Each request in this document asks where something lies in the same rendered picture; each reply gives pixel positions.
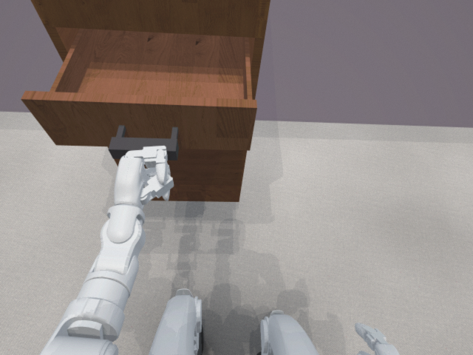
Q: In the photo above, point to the left robot hand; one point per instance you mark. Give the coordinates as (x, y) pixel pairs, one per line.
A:
(132, 176)

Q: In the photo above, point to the robot left forearm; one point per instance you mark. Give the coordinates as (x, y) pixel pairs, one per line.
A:
(98, 309)

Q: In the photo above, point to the drawer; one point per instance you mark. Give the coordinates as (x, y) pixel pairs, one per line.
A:
(150, 82)

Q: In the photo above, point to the robot thigh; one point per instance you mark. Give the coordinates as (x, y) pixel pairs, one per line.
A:
(180, 323)
(282, 335)

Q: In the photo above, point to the robot left upper arm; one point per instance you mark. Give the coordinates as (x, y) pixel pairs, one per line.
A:
(64, 345)

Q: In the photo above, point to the right robot hand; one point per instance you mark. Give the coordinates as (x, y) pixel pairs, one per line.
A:
(375, 340)

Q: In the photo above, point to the right robot thigh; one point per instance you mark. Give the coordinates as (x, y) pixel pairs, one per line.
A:
(282, 335)

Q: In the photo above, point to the left robot thigh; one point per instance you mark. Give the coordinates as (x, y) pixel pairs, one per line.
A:
(180, 323)

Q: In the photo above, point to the handle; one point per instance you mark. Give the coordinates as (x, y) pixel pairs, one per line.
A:
(120, 145)

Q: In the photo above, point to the cabinet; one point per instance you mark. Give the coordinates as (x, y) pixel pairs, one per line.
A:
(212, 175)

